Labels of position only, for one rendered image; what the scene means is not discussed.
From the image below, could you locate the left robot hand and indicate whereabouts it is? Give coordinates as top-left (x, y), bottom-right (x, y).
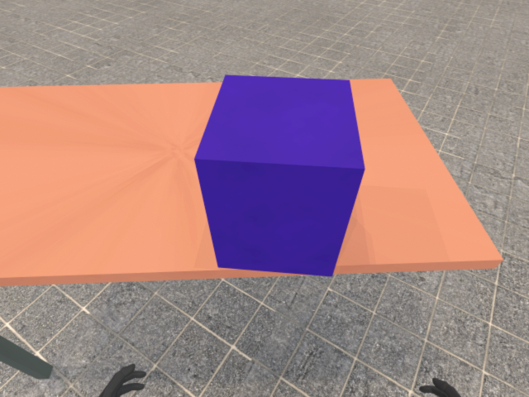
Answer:
top-left (98, 364), bottom-right (146, 397)

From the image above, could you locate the carton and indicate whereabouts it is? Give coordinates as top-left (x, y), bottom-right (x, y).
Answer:
top-left (194, 75), bottom-right (365, 277)

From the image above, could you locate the right robot hand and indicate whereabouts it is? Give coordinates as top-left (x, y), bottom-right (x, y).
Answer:
top-left (419, 378), bottom-right (461, 397)

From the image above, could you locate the table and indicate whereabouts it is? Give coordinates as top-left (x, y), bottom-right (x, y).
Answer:
top-left (0, 79), bottom-right (503, 380)

